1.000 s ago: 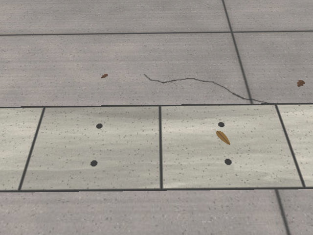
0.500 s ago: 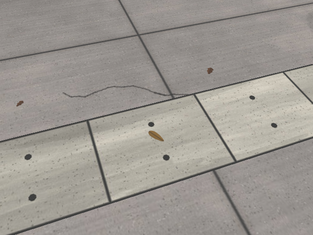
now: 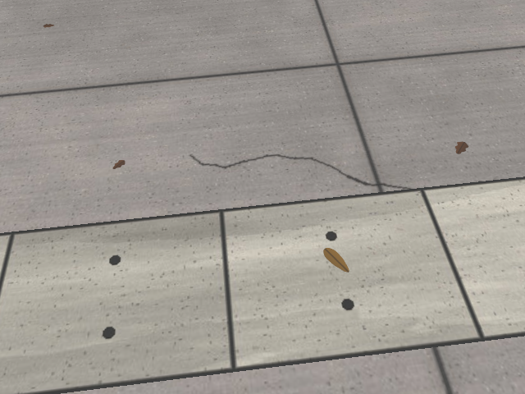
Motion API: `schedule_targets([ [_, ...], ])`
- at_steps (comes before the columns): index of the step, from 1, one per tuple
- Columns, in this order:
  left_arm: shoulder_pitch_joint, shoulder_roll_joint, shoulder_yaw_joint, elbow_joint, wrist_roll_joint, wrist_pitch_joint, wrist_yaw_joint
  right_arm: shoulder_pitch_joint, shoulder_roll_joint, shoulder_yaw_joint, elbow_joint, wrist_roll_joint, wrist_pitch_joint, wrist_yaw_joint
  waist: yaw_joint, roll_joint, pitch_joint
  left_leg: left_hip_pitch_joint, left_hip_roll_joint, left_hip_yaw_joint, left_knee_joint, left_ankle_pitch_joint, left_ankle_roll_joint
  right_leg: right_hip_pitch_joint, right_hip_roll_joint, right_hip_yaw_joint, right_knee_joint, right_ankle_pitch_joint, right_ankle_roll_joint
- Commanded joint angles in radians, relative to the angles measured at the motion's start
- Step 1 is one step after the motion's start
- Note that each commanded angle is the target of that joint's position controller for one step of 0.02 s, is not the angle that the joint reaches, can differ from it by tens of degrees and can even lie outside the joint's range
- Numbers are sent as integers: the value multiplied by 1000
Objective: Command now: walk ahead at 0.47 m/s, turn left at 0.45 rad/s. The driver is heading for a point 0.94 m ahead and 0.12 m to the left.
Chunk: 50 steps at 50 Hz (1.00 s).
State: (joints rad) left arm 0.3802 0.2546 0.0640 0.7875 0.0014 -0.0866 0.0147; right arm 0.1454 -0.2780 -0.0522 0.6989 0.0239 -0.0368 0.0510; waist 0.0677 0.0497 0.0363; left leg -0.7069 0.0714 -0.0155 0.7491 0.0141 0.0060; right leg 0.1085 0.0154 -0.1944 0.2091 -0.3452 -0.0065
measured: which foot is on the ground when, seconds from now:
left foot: up 0.00-0.10, down 0.12-0.64, up 0.66-1.00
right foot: down 0.00-0.14, up 0.16-0.60, down 0.62-1.00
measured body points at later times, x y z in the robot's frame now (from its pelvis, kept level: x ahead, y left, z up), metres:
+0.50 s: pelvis +0.28 +0.04 +0.01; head +0.31 +0.06 +0.46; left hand +0.43 +0.33 -0.07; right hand +0.43 -0.22 -0.09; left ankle +0.21 +0.11 -0.73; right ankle +0.51 -0.08 -0.68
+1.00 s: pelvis +0.56 +0.08 +0.01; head +0.59 +0.08 +0.46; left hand +0.47 +0.34 -0.11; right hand +0.84 -0.06 -0.08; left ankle +0.67 +0.29 -0.69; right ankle +0.52 -0.04 -0.73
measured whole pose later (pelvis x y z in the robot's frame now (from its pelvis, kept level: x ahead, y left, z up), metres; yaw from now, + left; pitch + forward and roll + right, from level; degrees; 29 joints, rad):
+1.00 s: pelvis +0.56 +0.08 +0.01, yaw +20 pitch +2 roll -1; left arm 0.39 0.27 0.04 0.80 -0.02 -0.08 -0.01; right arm 0.08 -0.26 -0.03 0.68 0.01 -0.07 0.02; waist 0.10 0.04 0.03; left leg -0.63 0.08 -0.05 0.63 0.01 -0.01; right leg -0.03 0.06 -0.01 0.25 -0.24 -0.05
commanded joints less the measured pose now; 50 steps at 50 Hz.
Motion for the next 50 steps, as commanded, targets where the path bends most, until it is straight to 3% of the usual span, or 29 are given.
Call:
schedule_targets([
  [1, -19, 186, 46, -41, -15, -3, 9, -157, -32, 4, -126, 3, -20, 24, -1, -113, 96, 15, -17, 58, -99, -23, 47, -57, -283, 29, -32, 615, -116],
  [3, -25, 220, 53, -39, -18, 14, 14, -129, -68, -13, -136, 2, -14, 30, -42, -147, 27, 110, -77, 113, -106, -119, 91, 5, -293, 6, 94, 976, -101],
  [4, -30, 237, 57, -42, -19, 24, 18, -64, -97, -28, -127, 5, -9, 28, -84, -168, -28, 198, -114, 136, -99, -173, 117, 23, -291, -2, 205, 1134, -93],
  [5, -37, 250, 59, -46, -21, 33, 21, 57, -142, -51, -103, 8, -3, 23, -154, -172, -101, 366, -150, 142, -121, -185, 148, -14, -281, -8, 373, 1192, -81],
  [6, -49, 244, 53, -56, -27, 30, 24, 210, -195, -82, -70, 9, 7, 6, -243, -136, -176, 638, -161, 100, -186, -133, 190, -170, -243, -25, 608, 1078, -48],
  [7, 7, 130, 21, -89, 5, 17, 18, 287, -275, -99, -47, 6, 17, -19, -204, 84, -261, 980, 44, -249, -196, -160, 277, -533, -132, -6, 970, 295, 2],
  [8, 48, 82, -11, -133, -1, -21, 5, 255, -314, -95, -84, 1, -2, -13, -141, 192, -453, 1161, 269, -843, -379, -359, 474, -785, 50, 217, 1252, -263, 31],
  [9, -90, 182, 14, -156, -33, -48, -9, 250, -227, -75, -86, -6, -12, -11, -208, 54, -395, 1109, 240, -774, -459, -406, 403, -879, -10, 335, 1271, -181, 14],
  [10, -140, 181, 10, -180, -48, -60, -12, 204, -193, -65, -77, -4, -21, -13, -176, 12, -239, 955, 205, -626, -472, -366, 356, -900, -51, 316, 1195, -95, -5],
  [11, -146, 164, 6, -175, -27, -64, -4, 132, -172, -57, -85, 0, -26, -14, -117, -82, -144, 786, 155, -515, -475, -263, 318, -858, -97, 303, 1100, -35, -6],
  [12, -137, 171, 14, -168, -5, -58, 1, 80, -143, -49, -97, -6, -29, -16, -81, -72, -102, 673, 116, -440, -487, -159, 303, -799, -124, 302, 1027, 7, 2],
  [13, -115, 174, 17, -163, 2, -45, -1, 51, -133, -43, -111, -18, -30, -22, -52, -43, -84, 592, 91, -400, -513, -106, 301, -746, -137, 303, 1006, 36, 11],
  [16, -107, 146, 8, -165, 21, -15, 2, 57, -144, -47, -92, -11, -38, -35, -36, -21, -58, 458, 61, -314, -540, 30, 309, -714, -138, 265, 902, 88, 60],
  [18, -187, 124, -2, -193, 25, -11, 5, 80, -162, -50, -77, -10, -35, -48, -58, -15, -31, 412, 27, -268, -540, 34, 289, -730, -123, 248, 773, 195, 85],
  [21, -307, 92, -17, -216, 16, -19, -3, 119, -166, -50, -56, -2, -25, -58, -112, 17, -29, 402, -18, -225, -508, -57, 235, -668, -76, 236, 507, 394, 91],
  [25, -395, 112, -15, -231, -5, -38, -30, 201, -161, -44, -13, 2, -19, -58, -164, 40, -30, 500, 40, -286, -455, -121, 221, -626, -50, 242, 354, 455, 68],
  [28, -373, 147, 3, -234, -7, -46, -39, 212, -166, -45, 0, -4, -12, -59, -140, 69, -27, 613, 98, -358, -384, -56, 199, -610, -43, 246, 300, 323, 15],
  [29, -329, 155, 10, -225, -7, -48, -38, 200, -167, -46, 0, -5, -8, -58, -110, 81, -33, 625, 97, -360, -346, 18, 187, -555, -33, 230, 274, 286, -9],
  [30, -235, 177, 25, -202, -1, -52, -33, 187, -148, -40, -4, -7, -8, -56, -58, 70, -80, 620, 52, -331, -243, 150, 164, -421, -20, 212, 236, 290, -41],
  [31, -89, 219, 38, -185, 12, -56, -26, 183, -106, -22, -20, -18, -9, -53, 9, 12, -217, 536, -1, -275, -11, 113, 129, -179, -134, 319, 269, 310, -107],
  [32, 32, 307, 64, -153, 26, -48, -27, 315, -46, -2, -25, -3, -21, -55, -9, -245, -366, 195, -156, -149, 360, -211, 42, 191, -343, 720, 232, 153, -271],
  [33, 78, 242, 53, -127, -2, -41, -41, 319, -81, -1, -22, 6, -30, -55, 3, -333, -359, 2, -168, -170, 510, -575, 23, 233, -412, 990, 92, -84, -308],
  [34, 26, 176, 33, -132, -14, -36, -38, 219, -157, -21, -32, 17, -32, -54, 20, -204, -202, -80, -112, -184, 581, -509, 26, 124, -390, 889, 74, -178, -266],
  [35, -33, 154, 23, -143, -6, -26, -34, 135, -155, -19, -53, 9, -32, -54, 8, -124, -117, -77, -67, -135, 567, -430, 28, 0, -346, 752, 63, -114, -234],
  [36, -72, 135, 13, -141, 0, -21, -34, 87, -139, -17, -68, -9, -35, -51, -13, -92, -43, -67, -32, -109, 499, -371, 27, -112, -299, 655, 34, -11, -227],
  [38, -105, 113, 3, -137, 9, -26, -34, 106, -109, -17, -62, -14, -32, -46, -56, -138, -26, 24, 14, -91, 404, -300, 17, -218, -236, 543, -11, 138, -209],
  [41, -90, 138, 9, -110, -5, -32, -32, 96, -70, -5, -58, -20, -24, -46, -65, -142, -27, 30, 26, -54, 290, -253, -9, -248, -219, 440, -47, 305, -229],
  [47, -20, 186, 17, -53, -18, -11, -22, -98, -32, 14, -93, -18, -44, -32, 4, -118, -2, 92, 2, -8, -94, 28, -25, -223, -185, 305, -55, 398, -195],
  [50, 44, 190, 17, -17, -26, 5, -19, -187, -41, 11, -124, -10, -56, -18, 27, -115, 22, 120, -26, -13, -186, 43, -18, -185, -213, 346, -22, 398, -193],
])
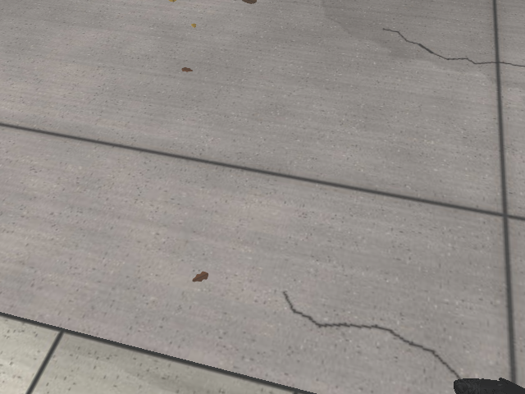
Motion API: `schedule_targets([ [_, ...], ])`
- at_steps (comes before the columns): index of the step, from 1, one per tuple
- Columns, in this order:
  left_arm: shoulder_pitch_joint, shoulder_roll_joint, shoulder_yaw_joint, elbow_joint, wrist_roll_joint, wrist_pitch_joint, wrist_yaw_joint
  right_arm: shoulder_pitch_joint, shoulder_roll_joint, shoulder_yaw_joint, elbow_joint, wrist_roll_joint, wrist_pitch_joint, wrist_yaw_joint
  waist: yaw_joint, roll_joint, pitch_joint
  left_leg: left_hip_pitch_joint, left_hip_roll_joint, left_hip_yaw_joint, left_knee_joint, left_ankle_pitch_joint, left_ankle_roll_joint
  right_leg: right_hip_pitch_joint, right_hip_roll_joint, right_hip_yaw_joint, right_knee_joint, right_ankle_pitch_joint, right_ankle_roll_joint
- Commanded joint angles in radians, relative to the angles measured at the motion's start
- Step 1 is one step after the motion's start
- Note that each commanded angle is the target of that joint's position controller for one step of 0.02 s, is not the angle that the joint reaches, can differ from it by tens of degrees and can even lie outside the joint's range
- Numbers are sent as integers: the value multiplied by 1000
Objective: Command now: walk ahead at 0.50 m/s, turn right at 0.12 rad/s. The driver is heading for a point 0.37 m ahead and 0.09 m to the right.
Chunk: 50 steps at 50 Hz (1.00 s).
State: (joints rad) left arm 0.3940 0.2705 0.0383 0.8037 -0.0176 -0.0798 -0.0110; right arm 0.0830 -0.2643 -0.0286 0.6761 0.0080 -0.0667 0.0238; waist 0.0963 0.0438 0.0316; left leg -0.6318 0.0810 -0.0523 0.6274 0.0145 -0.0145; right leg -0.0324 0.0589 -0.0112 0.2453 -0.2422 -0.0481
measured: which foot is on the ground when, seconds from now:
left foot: up 0.00-0.10, down 0.12-0.58, up 0.60-0.86, down 0.88-1.00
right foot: down 0.00-0.12, up 0.14-0.54, down 0.56-1.00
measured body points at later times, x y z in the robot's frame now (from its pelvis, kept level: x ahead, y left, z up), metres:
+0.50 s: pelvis +0.26 +0.02 +0.00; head +0.29 +0.01 +0.44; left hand +0.50 +0.22 -0.09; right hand +0.24 -0.27 -0.13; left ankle +0.21 +0.14 -0.75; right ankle +0.38 -0.15 -0.71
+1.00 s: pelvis +0.35 -0.02 -0.01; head +0.36 -0.01 +0.44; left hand +0.54 +0.19 -0.13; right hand +0.36 -0.29 -0.14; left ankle +0.38 +0.12 -0.75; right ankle +0.39 -0.13 -0.75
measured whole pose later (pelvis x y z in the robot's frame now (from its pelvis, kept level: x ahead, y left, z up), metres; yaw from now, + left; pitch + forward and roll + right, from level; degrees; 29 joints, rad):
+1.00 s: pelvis +0.35 -0.02 -0.01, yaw -13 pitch -1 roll +0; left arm 0.15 0.22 0.03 0.82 0.02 0.00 0.01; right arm 0.23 -0.24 -0.03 0.94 -0.02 0.01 -0.03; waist 0.00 -0.02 0.01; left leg -0.24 0.04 -0.01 0.55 -0.30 -0.03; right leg -0.32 0.03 -0.02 0.49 -0.15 -0.02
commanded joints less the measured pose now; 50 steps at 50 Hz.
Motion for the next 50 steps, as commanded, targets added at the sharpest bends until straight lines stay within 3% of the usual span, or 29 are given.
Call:
schedule_targets([
  [1, 35, 179, 44, -28, -9, 4, 9, -138, -63, -16, -108, 7, -31, 15, -7, -113, 30, 49, -41, 16, -91, 21, 11, -19, -269, 181, -38, 301, -147],
  [4, 20, 207, 56, -22, -9, 21, 20, -84, -105, -34, -99, 5, -45, 20, -63, -132, 1, 172, -63, 16, -153, -67, 44, 19, -290, 223, 50, 384, -119],
  [5, 3, 204, 54, -24, -9, 24, 21, 12, -133, -50, -72, 3, -47, 14, -121, -126, -54, 323, -80, 36, -192, -66, 68, -6, -255, 197, 151, 494, -97],
  [6, -4, 172, 41, -34, 2, 21, 20, 157, -183, -72, -40, -7, -48, 3, -190, -111, -166, 570, -26, 1, -162, -40, 107, -109, -200, 162, 340, 474, -64],
  [7, 24, 88, 13, -68, 32, 13, 20, 324, -269, -93, -25, -23, -41, -10, -230, 55, -344, 913, 208, -239, -101, -7, 185, -364, -98, 103, 679, 130, -14],
  [8, 138, 33, -3, -73, -3, -1, 18, 349, -271, -92, -5, -20, -27, -4, -183, 291, -458, 1073, 356, -620, -239, -258, 299, -636, -11, 116, 926, -369, 22],
  [9, 57, 146, 27, -63, -30, -1, 19, 316, -177, -71, -9, -9, -23, -6, -209, 151, -320, 966, 313, -578, -300, -406, 260, -726, -69, 163, 1020, -322, 26],
  [10, -28, 172, 38, -88, -33, 2, 20, 253, -140, -58, -8, -1, -22, -10, -198, 98, -186, 832, 284, -434, -324, -381, 228, -756, -106, 133, 1022, -225, 26],
  [11, -61, 157, 38, -92, -20, 8, 22, 191, -113, -47, -8, -7, -24, -8, -166, 42, -118, 705, 242, -337, -358, -289, 214, -718, -141, 119, 996, -150, 34],
  [12, -66, 140, 41, -96, -11, 16, 20, 147, -92, -44, -3, -13, -29, -6, -134, 55, -73, 612, 211, -260, -393, -227, 211, -682, -167, 121, 958, -97, 39],
  [14, -37, 98, 38, -91, -15, 39, 15, 105, -82, -47, 11, -21, -43, -7, -95, 76, -44, 504, 180, -145, -454, -140, 209, -606, -190, 115, 936, -48, 51],
  [17, -84, 74, 35, -122, 1, 54, 21, 98, -113, -58, 44, -23, -57, -11, -75, 25, 8, 446, 180, -22, -471, 161, 229, -618, -180, 117, 835, 9, 77],
  [19, -113, 52, 24, -137, 14, 47, 15, 89, -132, -61, 60, -20, -49, -18, -72, 17, 2, 437, 146, 76, -449, 319, 219, -568, -164, 86, 675, 109, 80],
  [22, -210, 29, 10, -162, 17, 33, -10, 123, -157, -63, 87, -9, -33, -28, -114, 15, -22, 456, 124, 135, -424, 371, 201, -465, -128, 29, 453, 266, 68],
  [26, -233, 85, 29, -189, 25, 33, -24, 140, -197, -73, 127, 21, -9, -32, -92, 35, -56, 563, 169, 105, -299, 356, 162, -402, -101, 34, 321, 217, 15],
  [28, -127, 141, 56, -154, 36, 32, -13, 153, -173, -66, 142, 21, -1, -35, -38, -8, -120, 545, 100, 135, -99, 344, 105, -201, -55, 5, 208, 349, -28],
  [29, -64, 221, 75, -153, 43, 34, 1, 199, -132, -49, 132, -12, -4, -35, -33, -128, -212, 436, 29, 182, 103, 97, 44, -10, -186, 133, 250, 831, -71],
  [30, -88, 228, 57, -170, 62, 42, 11, 339, -41, -9, 141, -35, -2, -20, -102, -327, -345, 166, -81, 133, 420, -658, -29, 265, -440, 433, 287, 1102, -275],
  [31, -86, 143, 35, -171, 44, 47, 2, 342, -94, -18, 178, -10, 13, -14, -69, -237, -446, 181, -57, -19, 495, -735, -36, 208, -449, 487, 234, 893, -308],
  [32, -134, 116, 26, -171, 33, 48, -7, 251, -141, -32, 159, 16, 30, -14, -61, -176, -330, 135, -34, -16, 516, -703, -38, 117, -388, 407, 191, 737, -268],
  [33, -190, 104, 23, -163, 28, 48, -11, 200, -128, -32, 152, 16, 47, -26, -77, -131, -244, 102, -14, -6, 482, -658, -37, 30, -349, 362, 159, 583, -226],
  [35, -278, 112, 25, -161, 34, 53, -7, 182, -126, -37, 156, -1, 80, -48, -118, -147, -159, 195, 8, -7, 367, -558, -50, -178, -303, 297, 82, 355, -183],
  [38, -320, 100, 27, -148, 49, 57, 5, 217, -91, -30, 187, -7, 95, -65, -135, -175, -156, 333, -17, 24, 209, -473, -55, -284, -260, 230, 42, 225, -176],
  [42, -336, 85, 22, -111, 33, 64, 17, 208, -74, -27, 210, -17, 94, -58, -141, -165, -141, 472, -37, 53, -26, -251, -21, -348, -230, 203, 30, -89, -135],
  [44, -295, 47, 9, -77, 32, 66, 17, 194, -84, -24, 207, -41, 90, -52, -138, -125, -87, 523, -8, 18, -152, -180, 19, -407, -177, 177, 38, -280, -46],
  [45, -273, 49, 10, -69, 40, 66, 15, 173, -134, -30, 192, -38, 88, -56, -106, -55, -38, 461, 53, -43, -209, -249, 52, -401, -128, 139, 86, -293, -3],
  [46, -261, 44, 14, -69, 36, 68, 18, 138, -155, -39, 209, -25, 84, -57, -70, 77, -1, 287, 43, -51, -249, -490, 79, -295, -72, 64, 120, -187, 29],
  [48, -282, 55, 19, -56, 38, 69, 28, 92, -87, -20, 209, -32, 61, -56, -71, 95, 9, 194, 27, -48, -310, -538, 44, -161, -72, 54, 191, -42, 30],
  [50, -259, 65, 24, -29, 39, 74, 33, 92, -82, -17, 219, -25, 43, -55, -75, 56, 8, 233, 10, -28, -286, -437, 19, -160, -82, 64, 189, 8, 13],
])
